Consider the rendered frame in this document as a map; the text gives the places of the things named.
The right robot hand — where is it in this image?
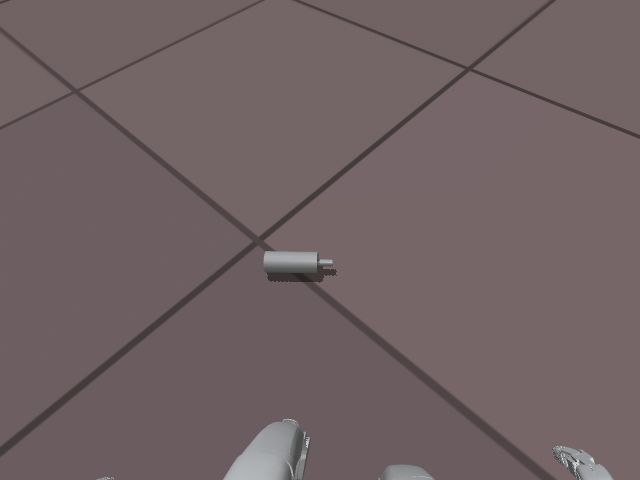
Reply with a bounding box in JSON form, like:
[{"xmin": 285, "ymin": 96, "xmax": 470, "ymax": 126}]
[{"xmin": 552, "ymin": 446, "xmax": 614, "ymax": 480}]

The bottle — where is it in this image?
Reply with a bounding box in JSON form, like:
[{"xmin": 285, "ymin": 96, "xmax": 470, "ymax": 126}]
[{"xmin": 264, "ymin": 251, "xmax": 333, "ymax": 274}]

